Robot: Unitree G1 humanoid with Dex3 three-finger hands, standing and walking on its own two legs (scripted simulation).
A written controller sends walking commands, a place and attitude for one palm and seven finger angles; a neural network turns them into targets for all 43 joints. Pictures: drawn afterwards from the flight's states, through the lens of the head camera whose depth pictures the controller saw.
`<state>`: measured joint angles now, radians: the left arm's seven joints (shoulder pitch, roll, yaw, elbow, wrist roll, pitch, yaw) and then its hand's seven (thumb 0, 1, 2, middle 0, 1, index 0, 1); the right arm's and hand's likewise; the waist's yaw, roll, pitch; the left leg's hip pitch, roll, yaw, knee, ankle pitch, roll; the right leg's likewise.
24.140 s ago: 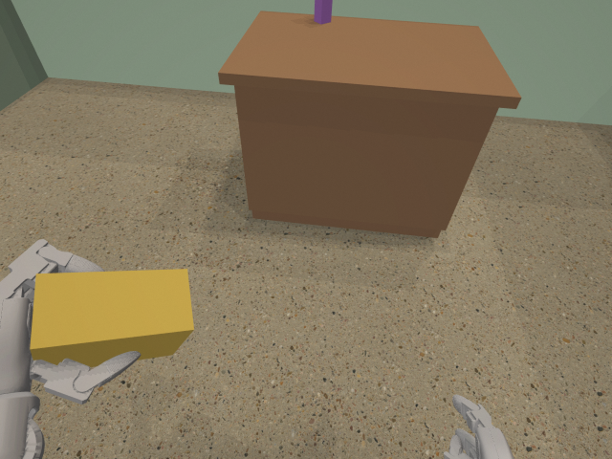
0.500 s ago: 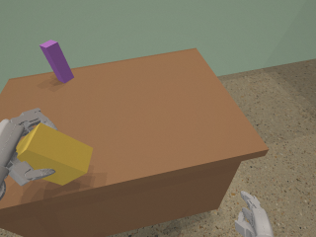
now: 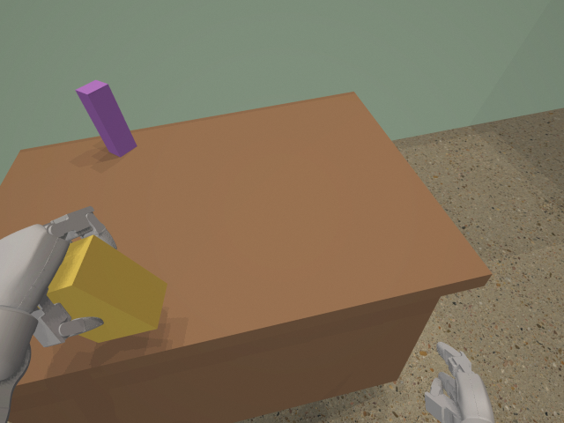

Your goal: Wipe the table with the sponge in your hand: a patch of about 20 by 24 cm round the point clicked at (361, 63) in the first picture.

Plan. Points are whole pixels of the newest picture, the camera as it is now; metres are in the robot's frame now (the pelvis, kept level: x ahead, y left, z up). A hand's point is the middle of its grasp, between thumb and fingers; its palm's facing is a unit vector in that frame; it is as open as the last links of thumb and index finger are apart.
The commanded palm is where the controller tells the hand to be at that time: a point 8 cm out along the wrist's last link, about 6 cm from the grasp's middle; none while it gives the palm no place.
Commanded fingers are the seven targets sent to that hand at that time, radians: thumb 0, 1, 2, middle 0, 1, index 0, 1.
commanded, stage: turn the palm down, sponge in hand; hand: left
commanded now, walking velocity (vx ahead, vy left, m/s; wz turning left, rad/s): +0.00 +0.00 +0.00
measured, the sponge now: (109, 300) +0.22 +0.26 +0.10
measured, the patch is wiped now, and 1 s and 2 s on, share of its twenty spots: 0.00 0.00 0.00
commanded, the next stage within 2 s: move the sponge above the wiping area in 1.06 s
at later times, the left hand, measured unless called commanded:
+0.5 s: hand (52, 271) +0.22 +0.31 +0.16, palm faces +0.11 -0.13 -0.99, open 10.7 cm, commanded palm +0.18 +0.30 +0.22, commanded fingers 0.00 0.10 1.30 -1.20 -1.60 -1.20 -1.60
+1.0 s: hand (69, 276) +0.22 +0.29 +0.15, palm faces +0.06 -0.06 -1.00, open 10.7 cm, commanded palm +0.18 +0.28 +0.22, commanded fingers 0.00 0.10 1.30 -1.20 -1.60 -1.20 -1.60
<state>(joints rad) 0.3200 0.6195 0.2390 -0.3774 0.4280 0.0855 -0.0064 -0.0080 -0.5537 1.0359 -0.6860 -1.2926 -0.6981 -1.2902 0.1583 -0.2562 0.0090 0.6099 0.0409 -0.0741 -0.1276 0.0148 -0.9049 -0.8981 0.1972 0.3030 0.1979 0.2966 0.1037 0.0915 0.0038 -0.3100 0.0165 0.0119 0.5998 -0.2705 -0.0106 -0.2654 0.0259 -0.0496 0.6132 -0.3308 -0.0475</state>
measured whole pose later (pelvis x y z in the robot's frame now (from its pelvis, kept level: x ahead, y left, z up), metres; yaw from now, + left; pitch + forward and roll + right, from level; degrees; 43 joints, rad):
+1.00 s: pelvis -0.01 +0.00 +0.01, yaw -1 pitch -5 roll +0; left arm 0.14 0.57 0.03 -0.28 0.82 0.29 -0.10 0.00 -0.56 1.04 -0.69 -1.29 -0.70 -1.29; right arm 0.01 -0.27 0.04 0.69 0.03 0.02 -0.06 0.01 -0.90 -0.90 0.20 0.30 0.20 0.30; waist 0.14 0.13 0.04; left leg -0.15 0.01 0.03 0.41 -0.17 0.00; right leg -0.12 0.03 -0.03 0.44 -0.23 -0.05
